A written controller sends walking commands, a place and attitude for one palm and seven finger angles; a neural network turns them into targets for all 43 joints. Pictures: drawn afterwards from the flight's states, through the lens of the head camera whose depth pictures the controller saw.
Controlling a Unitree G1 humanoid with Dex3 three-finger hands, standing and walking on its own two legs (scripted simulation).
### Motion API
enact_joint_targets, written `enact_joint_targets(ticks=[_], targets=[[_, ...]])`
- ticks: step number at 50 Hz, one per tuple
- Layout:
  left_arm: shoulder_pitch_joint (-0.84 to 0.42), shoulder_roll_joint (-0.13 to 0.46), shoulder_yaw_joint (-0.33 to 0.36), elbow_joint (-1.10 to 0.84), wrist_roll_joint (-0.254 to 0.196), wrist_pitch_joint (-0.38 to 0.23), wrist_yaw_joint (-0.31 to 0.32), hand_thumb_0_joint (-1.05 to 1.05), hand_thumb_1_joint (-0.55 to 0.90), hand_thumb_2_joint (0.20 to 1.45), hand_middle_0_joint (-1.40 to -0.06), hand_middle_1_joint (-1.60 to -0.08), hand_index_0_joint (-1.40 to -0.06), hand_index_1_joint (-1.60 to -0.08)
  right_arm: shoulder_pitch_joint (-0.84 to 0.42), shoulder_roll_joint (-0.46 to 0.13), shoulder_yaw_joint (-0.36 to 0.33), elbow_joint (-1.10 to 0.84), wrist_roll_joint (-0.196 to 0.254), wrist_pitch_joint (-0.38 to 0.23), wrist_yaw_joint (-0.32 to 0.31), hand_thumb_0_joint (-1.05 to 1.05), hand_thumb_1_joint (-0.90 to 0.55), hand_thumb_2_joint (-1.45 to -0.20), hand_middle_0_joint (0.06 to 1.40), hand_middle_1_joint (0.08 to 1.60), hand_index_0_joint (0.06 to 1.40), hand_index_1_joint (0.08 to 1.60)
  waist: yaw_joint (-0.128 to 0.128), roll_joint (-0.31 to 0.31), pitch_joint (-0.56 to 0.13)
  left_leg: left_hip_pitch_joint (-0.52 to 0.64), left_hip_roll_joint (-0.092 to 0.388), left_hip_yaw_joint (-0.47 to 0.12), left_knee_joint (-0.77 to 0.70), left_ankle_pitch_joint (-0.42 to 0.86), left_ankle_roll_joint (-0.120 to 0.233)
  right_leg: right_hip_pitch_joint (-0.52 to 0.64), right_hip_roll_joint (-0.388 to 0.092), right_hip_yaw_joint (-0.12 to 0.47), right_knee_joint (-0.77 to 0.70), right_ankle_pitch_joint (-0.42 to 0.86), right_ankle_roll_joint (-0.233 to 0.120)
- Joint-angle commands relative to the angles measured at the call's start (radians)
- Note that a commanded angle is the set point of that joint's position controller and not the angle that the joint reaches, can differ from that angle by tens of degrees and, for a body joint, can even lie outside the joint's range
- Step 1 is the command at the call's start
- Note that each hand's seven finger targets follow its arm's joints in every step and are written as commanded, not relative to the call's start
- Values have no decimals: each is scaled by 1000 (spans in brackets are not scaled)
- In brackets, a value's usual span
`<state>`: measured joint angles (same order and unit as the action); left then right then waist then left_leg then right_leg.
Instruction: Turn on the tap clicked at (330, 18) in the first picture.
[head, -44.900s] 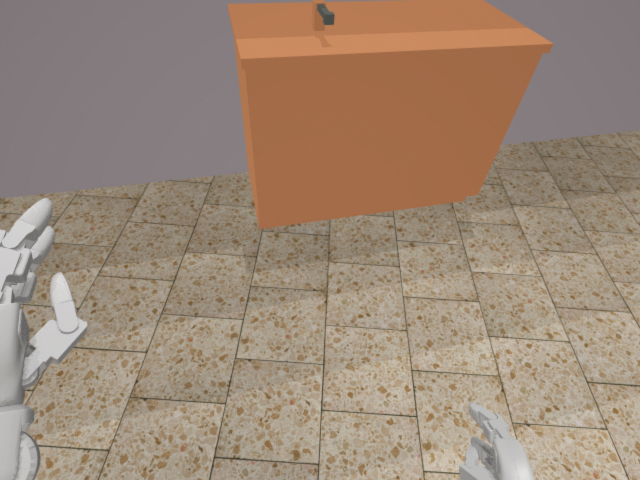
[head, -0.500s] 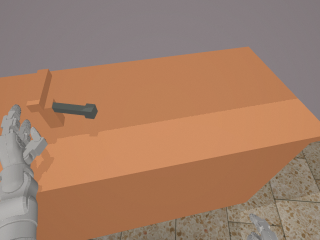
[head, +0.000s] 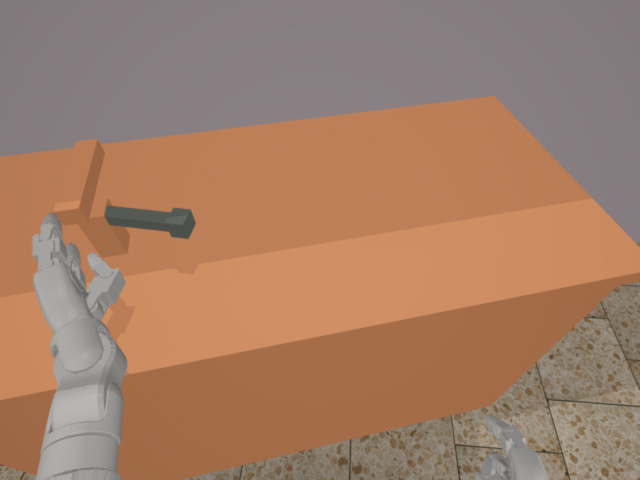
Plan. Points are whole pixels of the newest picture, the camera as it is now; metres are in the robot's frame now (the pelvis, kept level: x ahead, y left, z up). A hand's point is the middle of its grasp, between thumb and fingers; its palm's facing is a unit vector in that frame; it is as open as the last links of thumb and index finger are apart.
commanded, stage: push the lever round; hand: left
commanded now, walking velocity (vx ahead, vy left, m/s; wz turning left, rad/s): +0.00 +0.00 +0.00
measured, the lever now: (180, 223) +0.41 +0.22 +0.09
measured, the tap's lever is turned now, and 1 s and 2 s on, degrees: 70 70 71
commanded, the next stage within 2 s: none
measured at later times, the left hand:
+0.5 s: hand (139, 263) +0.35 +0.26 +0.08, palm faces +0.70 -0.71 -0.07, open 7.9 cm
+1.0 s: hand (168, 252) +0.36 +0.23 +0.09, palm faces +0.77 -0.63 -0.08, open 7.9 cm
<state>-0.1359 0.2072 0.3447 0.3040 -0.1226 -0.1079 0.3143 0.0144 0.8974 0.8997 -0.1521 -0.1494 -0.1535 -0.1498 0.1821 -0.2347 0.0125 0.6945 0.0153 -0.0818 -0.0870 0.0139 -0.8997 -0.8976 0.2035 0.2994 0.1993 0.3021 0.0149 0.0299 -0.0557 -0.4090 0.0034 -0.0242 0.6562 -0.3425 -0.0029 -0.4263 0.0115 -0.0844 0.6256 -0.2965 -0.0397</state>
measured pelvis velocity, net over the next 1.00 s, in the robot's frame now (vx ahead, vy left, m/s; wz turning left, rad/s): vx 0.00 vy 0.00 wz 0.01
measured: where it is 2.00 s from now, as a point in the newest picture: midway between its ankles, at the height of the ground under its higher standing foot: outside the picture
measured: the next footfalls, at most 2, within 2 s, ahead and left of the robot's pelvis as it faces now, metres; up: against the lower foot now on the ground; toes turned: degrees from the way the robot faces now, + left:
none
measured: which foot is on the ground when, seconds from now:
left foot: down 0.00-1.00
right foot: down 0.00-1.00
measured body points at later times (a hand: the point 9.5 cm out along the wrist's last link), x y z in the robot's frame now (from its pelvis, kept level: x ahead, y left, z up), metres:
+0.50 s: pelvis +0.00 +0.00 +0.00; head +0.02 -0.01 +0.45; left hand +0.30 +0.29 +0.09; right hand +0.16 -0.24 -0.11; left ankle -0.01 +0.12 -0.72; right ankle +0.01 -0.09 -0.72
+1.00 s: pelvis +0.00 +0.00 +0.00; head +0.02 -0.01 +0.45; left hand +0.32 +0.25 +0.09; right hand +0.18 -0.23 -0.11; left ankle -0.01 +0.12 -0.72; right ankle +0.01 -0.09 -0.72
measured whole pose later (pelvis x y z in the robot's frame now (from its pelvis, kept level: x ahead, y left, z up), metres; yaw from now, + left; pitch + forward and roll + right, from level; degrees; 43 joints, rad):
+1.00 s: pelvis +0.00 +0.00 +0.00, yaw +1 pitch +5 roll -1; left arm -0.33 0.04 0.21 0.41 0.02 -0.02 0.73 0.01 0.90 0.90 -0.13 -0.14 -0.14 -0.15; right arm 0.12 -0.20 -0.01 0.75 -0.03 0.01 -0.06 0.01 -0.90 -0.90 0.20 0.30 0.20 0.30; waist 0.02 0.03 -0.06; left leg -0.39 0.00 -0.04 0.63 -0.33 -0.01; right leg -0.40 0.01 -0.10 0.60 -0.29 -0.05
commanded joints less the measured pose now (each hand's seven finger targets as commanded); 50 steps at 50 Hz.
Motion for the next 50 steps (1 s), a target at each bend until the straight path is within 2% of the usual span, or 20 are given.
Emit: enact_joint_targets(ticks=[1,5,9,14,15,17,19,20,22,25,27,30,31,35,36,40,45,46,49,50], targets=[[-305,198,18,-243,38,-94,44,0,900,900,-150,-150,-150,-150,-67,-130,-49,-121,-6,-36,-5,0,-900,-900,200,300,200,300,-15,28,-253,63,-6,-13,-71,251,14,148,-17,46,-59,228,16],[-291,188,17,-177,30,-52,48,0,900,900,-150,-150,-150,-150,-83,-136,-48,-120,1,-19,-12,0,-900,-900,200,300,200,300,-14,0,-214,36,-8,-11,-83,211,17,152,-22,49,-83,197,17],[-317,174,11,-198,23,-29,75,0,900,900,-150,-150,-150,-150,-91,-133,-50,-132,-1,-8,-16,0,-900,-900,200,300,200,300,-5,-26,-250,41,-11,-7,-87,218,19,180,-24,53,-93,205,20],[-362,142,-23,-229,67,-54,144,0,900,900,-150,-150,-150,-150,-87,-124,-53,-121,-16,-7,-4,0,-900,-900,200,300,200,300,-11,15,-275,68,-7,-8,-72,266,14,169,-23,51,-73,245,18],[-364,175,9,-240,78,-60,159,0,900,900,-150,-150,-150,-150,-87,-124,-54,-117,-17,-4,-4,0,-900,-900,200,300,200,300,-5,37,-277,70,-5,-12,-73,279,10,173,-23,50,-68,244,13],[-365,106,-64,-256,92,-63,171,0,900,900,-150,-150,-150,-150,-89,-119,-56,-121,-19,-4,3,0,-900,-900,200,300,200,300,-11,46,-285,88,-1,-12,-70,306,4,169,-23,44,-60,262,10],[-359,84,-80,-222,89,-47,182,0,900,900,-150,-150,-150,-150,-92,-123,-56,-114,-20,0,3,0,-900,-900,200,300,200,300,-18,17,-270,81,-1,-11,-69,291,5,159,-23,44,-70,253,13],[-330,119,-29,-190,87,-35,192,0,900,900,-150,-150,-150,-150,-92,-128,-57,-111,-20,7,0,0,-900,-900,200,300,200,300,-4,-19,-256,59,-2,-16,-79,276,8,176,-23,44,-76,240,12],[-369,73,-84,-219,92,-24,199,0,900,900,-150,-150,-150,-150,-101,-123,-57,-122,-18,11,0,0,-900,-900,200,300,200,300,-12,-37,-265,69,0,-12,-81,281,10,181,-26,44,-78,248,14],[-390,79,-78,-234,106,-20,228,0,900,900,-150,-150,-150,-150,-110,-122,-59,-112,-22,14,-3,0,-900,-900,200,300,200,300,-9,5,-260,85,2,-14,-83,287,6,172,-25,46,-82,235,12],[-415,26,-127,-227,111,-16,246,0,900,900,-150,-150,-150,-150,-112,-117,-57,-109,-26,13,1,0,-900,-900,200,300,200,300,-19,-7,-262,90,2,-16,-82,278,5,162,-27,43,-85,224,13],[-448,36,-116,-221,129,-12,278,0,900,900,-150,-150,-150,-150,-123,-116,-58,-99,-28,18,-1,0,-900,-900,200,300,200,300,-13,3,-252,90,5,-27,-91,264,-3,156,-26,39,-87,187,8],[-469,-4,-159,-233,136,-12,283,0,900,900,-150,-150,-150,-150,-125,-113,-58,-103,-30,18,3,0,-900,-900,200,300,200,300,-21,12,-275,106,4,-21,-87,271,-2,152,-28,38,-84,192,9],[-450,-4,-142,-212,151,1,321,0,900,900,-150,-150,-150,-150,-128,-110,-64,-91,-37,25,7,0,-900,-900,200,300,200,300,-6,5,-285,112,10,-23,-82,323,-14,166,-28,33,-77,226,4],[-491,-41,-182,-231,152,-1,327,0,900,900,-150,-150,-150,-150,-130,-107,-61,-96,-39,25,11,0,-900,-900,200,300,200,300,-18,-8,-299,122,7,-20,-80,328,-12,164,-31,33,-75,239,7],[-476,11,-105,-172,157,19,367,0,900,900,-150,-150,-150,-150,-148,-104,-63,-86,-43,41,8,0,-900,-900,200,300,200,300,2,-47,-275,88,7,-16,-88,286,-5,182,-34,38,-95,210,10],[-537,-8,-119,-129,173,36,396,0,900,900,-150,-150,-150,-150,-168,-93,-59,-79,-46,57,11,0,-900,-900,200,300,200,300,-5,-14,-241,76,9,-11,-98,232,-1,168,-40,43,-119,151,9],[-579,-44,-161,-145,180,31,398,0,900,900,-150,-150,-150,-150,-167,-89,-58,-82,-46,56,14,0,-900,-900,200,300,200,300,-18,-4,-255,92,10,-8,-98,240,0,164,-41,42,-117,159,9],[-609,-65,-178,-111,184,27,414,0,900,900,-150,-150,-150,-150,-168,-87,-60,-73,-51,53,17,0,-900,-900,200,300,200,300,-22,-25,-251,88,10,-9,-96,216,2,157,-42,42,-127,139,10],[-603,-39,-144,-118,188,22,421,0,900,900,-150,-150,-150,-150,-169,-88,-64,-68,-52,54,15,0,-900,-900,200,300,200,300,-13,-14,-264,92,11,-14,-98,217,1,162,-39,41,-125,132,7]])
